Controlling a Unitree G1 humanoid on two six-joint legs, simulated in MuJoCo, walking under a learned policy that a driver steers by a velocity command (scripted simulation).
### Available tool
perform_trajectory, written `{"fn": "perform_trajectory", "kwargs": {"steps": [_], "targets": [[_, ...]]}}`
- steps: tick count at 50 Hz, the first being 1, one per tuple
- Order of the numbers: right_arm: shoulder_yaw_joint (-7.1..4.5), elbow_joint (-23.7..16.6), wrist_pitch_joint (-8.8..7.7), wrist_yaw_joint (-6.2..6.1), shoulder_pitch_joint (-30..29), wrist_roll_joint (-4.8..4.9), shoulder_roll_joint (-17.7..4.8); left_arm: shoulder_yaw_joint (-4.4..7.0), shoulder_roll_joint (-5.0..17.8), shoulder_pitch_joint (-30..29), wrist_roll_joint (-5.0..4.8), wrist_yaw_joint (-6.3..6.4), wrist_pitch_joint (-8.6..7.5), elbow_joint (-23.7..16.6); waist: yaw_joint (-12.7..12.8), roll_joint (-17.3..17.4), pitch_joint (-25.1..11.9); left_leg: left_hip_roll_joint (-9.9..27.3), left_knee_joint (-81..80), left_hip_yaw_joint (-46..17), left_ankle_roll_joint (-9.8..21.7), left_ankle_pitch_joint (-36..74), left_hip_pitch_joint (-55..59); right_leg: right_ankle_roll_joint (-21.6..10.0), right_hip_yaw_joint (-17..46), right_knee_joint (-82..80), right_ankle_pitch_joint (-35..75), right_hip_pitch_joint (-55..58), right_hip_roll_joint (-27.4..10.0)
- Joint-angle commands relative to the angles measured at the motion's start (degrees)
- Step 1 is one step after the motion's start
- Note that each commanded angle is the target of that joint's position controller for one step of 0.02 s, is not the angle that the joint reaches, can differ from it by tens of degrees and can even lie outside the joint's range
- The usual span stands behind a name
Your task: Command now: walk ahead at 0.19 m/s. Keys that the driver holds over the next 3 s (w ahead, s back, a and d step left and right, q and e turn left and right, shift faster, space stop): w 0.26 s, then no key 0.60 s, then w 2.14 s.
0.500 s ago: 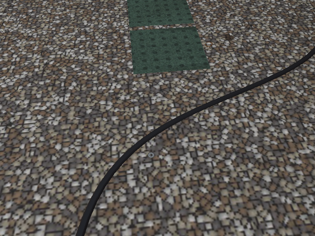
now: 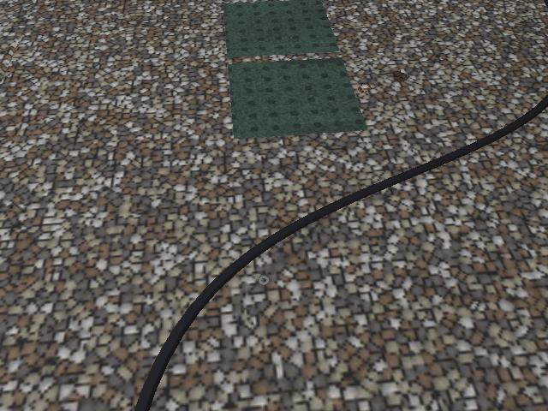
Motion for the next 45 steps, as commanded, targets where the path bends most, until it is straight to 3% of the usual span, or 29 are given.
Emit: {"fn": "perform_trajectory", "kwargs": {"steps": [1, 2, 4, 5, 7, 8, 9, 10, 11, 12, 13, 15, 18, 21, 23, 26, 28, 29, 30, 31, 32, 33, 34, 35, 38, 41, 43, 44, 45], "targets": [[-0.4, -4.0, -2.5, 0.85, -3.3, 0.33, -2.8, 3.09, 11.9, 6.8, -1.03, 0.37, -1.02, -1.1, 2.3, -10.9, 11.2, -1.7, 11.3, 5.0, 1.9, -5.6, -10.6, -11.0, 21.7, -19.9, -28.8, -8.3, -15.7], [-0.38, -4.9, -3.54, 1.48, -4.7, 0.58, -2.9, 3.36, 12.1, 6.3, -0.91, 0.3, -1.64, -1.5, 2.3, -10.8, 13.0, 0.8, 15.1, 3.0, 2.8, -5.3, -14.2, -13.0, 25.6, -21.4, -26.4, -7.8, -19.2], [-0.62, -6.3, -5.16, 2.38, -5.0, 1.43, -3.7, 3.22, 10.6, 4.0, -0.68, -0.18, -2.59, -2.7, 1.1, -9.5, 13.5, 3.3, 13.3, 1.1, 4.5, -9.6, -17.4, -12.1, 23.9, -19.8, -17.4, -4.0, -19.3], [-0.8, -6.0, -5.78, 2.7, -3.3, 1.71, -3.8, 3.23, 10.4, 2.3, -1.13, -0.45, -2.63, -3.2, -0.4, -8.3, 12.4, 2.9, 6.7, 2.1, 5.0, -8.3, -12.9, -10.2, 19.7, -17.9, -13.5, -4.3, -17.1], [-2.0, -1.2, -6.07, 2.98, 7.1, 1.35, -4.2, 3.18, 10.5, 0.2, -1.37, -0.93, -2.24, -4.1, -4.4, -5.2, 7.4, -3.1, -3.5, 8.1, 3.6, 4.0, 9.0, -7.1, 10.3, -10.4, -5.5, -12.8, -10.2], [-3.08, 0.7, -5.92, 3.01, 14.2, 1.02, -5.9, 2.89, 10.2, -1.7, -1.09, -1.04, -2.58, -5.0, -7.6, -1.9, 4.6, -1.5, -5.4, 3.8, 4.1, 5.1, 17.7, -5.3, 5.9, -0.1, 4.7, -17.3, -6.8], [-4.68, 1.4, -5.99, 2.56, 22.5, 0.96, -12.0, 1.83, 6.4, -3.3, -0.49, -1.19, -3.25, -6.9, -10.0, 13.6, 0.8, 12.1, -15.7, -18.3, 9.4, -1.4, 25.7, -1.1, -2.4, 22.7, 4.0, -26.7, -0.1], [-4.19, 1.5, -6.97, 3.39, 25.7, -0.05, -13.3, 1.14, 3.1, -3.2, -1.34, -1.18, -4.43, -8.6, -9.2, 19.2, -2.6, 21.6, -25.2, -42.6, 16.5, -7.7, 27.8, -1.1, 3.4, 37.8, -9.6, -34.7, 4.0], [-2.78, -0.1, -7.8, 3.32, 18.6, -0.22, -9.8, 1.75, 5.5, -4.1, -2.59, -1.52, -5.21, -8.9, -5.4, 10.1, 2.6, 22.9, -24.5, -39.9, 16.0, -11.3, 23.9, -2.8, 7.5, 45.7, -6.8, -40.1, -0.7], [-1.9, -2.1, -8.12, 3.51, 13.1, -0.01, -7.1, 1.86, 6.5, -5.2, -2.63, -2.04, -5.75, -9.1, -3.7, 6.0, 5.3, 20.1, -24.2, -31.4, 13.7, -9.7, 20.4, -4.4, 7.4, 46.6, -0.2, -41.1, -3.4], [-1.34, -3.4, -8.0, 3.84, 9.4, -0.15, -6.6, 2.27, 7.0, -5.4, -1.99, -2.07, -6.06, -8.7, -2.2, 3.4, 5.9, 17.2, -25.0, -23.9, 11.7, -4.3, 17.9, -4.9, 6.3, 44.0, 5.2, -39.9, -5.5], [-0.25, -3.9, -7.11, 3.77, 8.4, -0.74, -4.3, 3.61, 9.0, -5.6, -0.94, -2.22, -5.64, -8.2, -0.8, 3.9, 6.2, 12.1, -24.0, -11.0, 8.5, 19.6, 14.5, -3.9, 3.8, 37.9, 9.0, -34.1, -6.8], [0.01, -3.4, -5.96, 2.33, 11.5, -1.44, -6.2, 3.18, 5.5, -8.1, -0.72, -2.57, -4.07, -9.1, -0.2, 4.2, 5.1, 10.0, -21.9, -2.9, 8.4, 42.6, 12.9, -1.0, 0.1, 30.6, 11.3, -31.3, -5.1], [0.13, -4.4, -5.05, 1.18, 10.4, -1.58, -8.1, 1.89, 3.3, -17.5, -0.37, -2.47, -3.49, -12.6, -1.5, 4.7, 4.9, 7.6, -20.9, 1.7, 7.8, 45.9, 8.5, 0.4, -2.3, 13.9, 17.1, -24.7, -2.6], [-0.25, -3.8, -4.76, 1.02, 12.1, -1.2, -9.5, 1.87, 4.5, -19.6, -0.38, -2.73, -3.08, -13.2, -2.1, 6.5, 3.1, 8.8, -19.1, 1.2, 8.2, 46.6, 9.6, 0.2, -2.6, 9.1, 19.2, -20.8, -1.2], [-0.62, -3.9, -4.69, 0.97, 9.7, -0.21, -9.2, 2.49, 7.5, -17.6, -0.04, -3.07, -2.98, -12.8, 0.4, 6.8, 1.4, 11.2, -14.4, -0.5, 7.5, 48.8, 13.1, -2.5, -0.5, 4.9, 19.7, -16.9, -0.7], [-0.76, -4.1, -4.44, 1.07, 8.4, -0.02, -8.8, 3.98, 10.6, -10.3, 0.81, -3.06, -3.59, -9.9, 4.5, 4.2, -2.6, 8.1, -4.4, 0.4, 5.1, 50.4, 14.5, -5.0, -1.7, -2.6, 27.5, -6.7, 1.6], [-0.55, -4.1, -4.6, 1.31, 10.8, -0.96, -8.3, 4.89, 14.0, -5.7, 1.34, -2.75, -3.76, -8.6, 5.1, 0.0, -7.4, 4.6, 4.6, 2.1, 2.7, 38.8, 9.3, -6.9, 3.5, -0.8, 49.7, 4.6, -4.0], [1.04, -3.0, -4.72, 1.57, 18.8, -1.9, -2.5, 4.63, 15.4, -1.9, 2.73, -2.49, -3.33, -7.9, 2.3, -10.5, -16.9, -1.7, 23.1, 3.4, -0.8, 5.9, -3.9, -17.0, 18.5, 1.9, 68.1, 21.3, -18.4], [1.23, -2.3, -4.62, 2.0, 19.2, -0.97, -1.8, 3.16, 11.0, -1.3, 2.13, -2.94, -3.12, -7.1, 2.3, -12.8, -22.7, -3.8, 32.6, -2.7, -2.4, -19.3, -4.4, -21.6, 28.1, -3.6, 66.3, 19.7, -22.9], [0.36, -3.2, -4.06, 2.08, 15.9, 0.16, -4.6, 2.72, 10.2, -7.2, 0.93, -3.27, -3.18, -8.1, 0.9, -9.0, -16.9, -1.1, 36.3, -5.0, -2.7, -19.3, -6.4, -19.3, 25.0, -6.3, 49.6, 11.4, -20.6], [0.02, -4.5, -3.37, 1.64, 10.7, 0.52, -5.5, 2.36, 9.3, -13.4, 0.52, -3.15, -3.1, -9.5, 0.2, -5.3, -9.9, 0.7, 35.9, -3.4, -2.8, -17.1, -9.2, -16.2, 20.6, -8.9, 37.3, 4.1, -18.0], [-0.42, -4.9, -2.47, 0.98, 8.0, 0.23, -5.6, 1.83, 8.4, -17.0, 0.89, -3.09, -3.11, -10.1, -0.8, -2.8, -5.7, 2.1, 32.6, -2.8, -3.0, -14.6, -8.7, -14.1, 17.1, -11.5, 30.0, -3.4, -15.8], [-0.76, -4.9, -1.56, 0.31, 7.9, -0.19, -5.5, 1.69, 8.2, -19.1, 1.34, -2.91, -3.05, -10.2, -2.2, -3.3, -3.7, 3.4, 27.6, -2.8, -3.1, -12.1, -5.2, -12.2, 13.8, -13.3, 24.7, -9.3, -13.6], [-0.55, -4.4, -0.45, -0.8, 8.8, -0.7, -3.5, 2.04, 9.1, -18.6, 2.53, -2.18, -2.35, -9.3, -3.0, -6.0, -3.8, 2.3, 14.8, -0.2, -3.0, -8.9, 1.4, -11.8, 10.1, -15.0, 17.9, -14.5, -10.6], [-0.71, -3.8, 0.21, -0.58, 8.4, -0.88, -3.8, 2.08, 9.5, -19.1, 1.13, -1.47, -1.65, -9.1, -3.7, -5.9, -5.0, 1.6, 3.2, 1.3, -1.9, 3.7, 7.7, -10.5, 10.1, -16.2, 1.2, -16.4, -10.0], [-0.9, -3.8, 0.49, -0.01, 7.7, -2.06, -4.5, 1.77, 8.3, -17.6, 0.35, -1.29, -1.13, -7.9, -3.9, -5.1, -2.2, 1.2, -2.5, 2.0, -0.1, 7.8, 11.0, -6.4, 9.0, -16.9, -11.1, -20.3, -8.0], [-0.83, -4.0, 0.49, 0.02, 8.1, -2.48, -5.0, 1.8, 8.3, -16.0, 0.41, -1.27, -0.94, -7.0, -3.5, -4.5, -0.5, 2.5, -5.9, 0.7, 1.4, 3.4, 10.0, -4.0, 8.0, -16.2, -16.1, -21.1, -6.3], [-1.69, -3.9, 0.34, -0.22, 7.9, -1.67, -8.8, 2.42, 9.3, -14.9, 0.14, -0.98, -0.49, -7.3, -1.7, -0.6, 2.4, 3.0, -7.9, -0.2, 3.4, -11.5, 2.9, -2.5, 4.8, -14.2, -16.9, -19.2, -3.0]]}}
Next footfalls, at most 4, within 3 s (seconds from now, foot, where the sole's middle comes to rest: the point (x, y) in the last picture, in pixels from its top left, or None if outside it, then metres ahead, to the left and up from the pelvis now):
0.58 right None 0.36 -0.07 -0.77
0.88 left None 0.30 0.15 -0.77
1.20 right None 0.39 -0.12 -0.77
1.66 left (243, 328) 0.75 0.12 -0.77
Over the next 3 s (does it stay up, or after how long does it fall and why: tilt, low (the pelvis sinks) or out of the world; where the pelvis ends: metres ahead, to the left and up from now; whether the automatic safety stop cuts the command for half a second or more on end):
stays up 1.32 0.03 0.01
